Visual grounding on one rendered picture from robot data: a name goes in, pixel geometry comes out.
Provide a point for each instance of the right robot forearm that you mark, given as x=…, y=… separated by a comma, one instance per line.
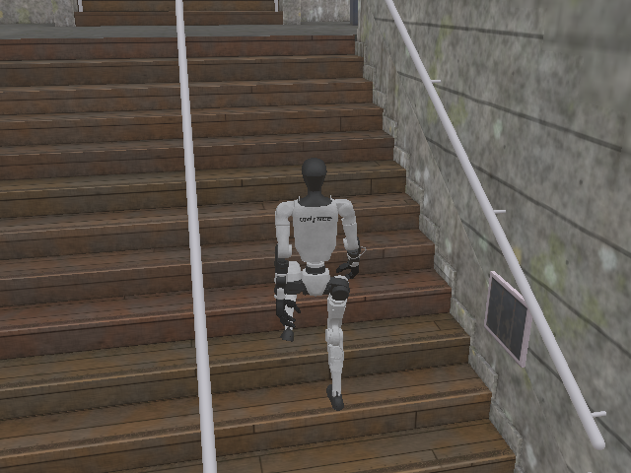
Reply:
x=354, y=255

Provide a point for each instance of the left robot hand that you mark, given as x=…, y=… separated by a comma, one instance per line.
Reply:
x=283, y=315

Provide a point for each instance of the right robot hand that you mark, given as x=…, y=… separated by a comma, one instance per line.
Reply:
x=344, y=266

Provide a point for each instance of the robot right thigh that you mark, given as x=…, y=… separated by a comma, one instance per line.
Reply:
x=336, y=302

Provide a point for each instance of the robot torso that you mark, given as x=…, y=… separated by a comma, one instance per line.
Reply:
x=315, y=231

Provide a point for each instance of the left robot forearm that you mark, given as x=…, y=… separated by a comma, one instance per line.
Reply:
x=281, y=276

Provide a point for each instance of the left robot upper arm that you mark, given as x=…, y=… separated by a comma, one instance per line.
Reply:
x=283, y=211

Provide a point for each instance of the right robot upper arm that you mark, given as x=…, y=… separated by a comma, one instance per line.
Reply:
x=345, y=210

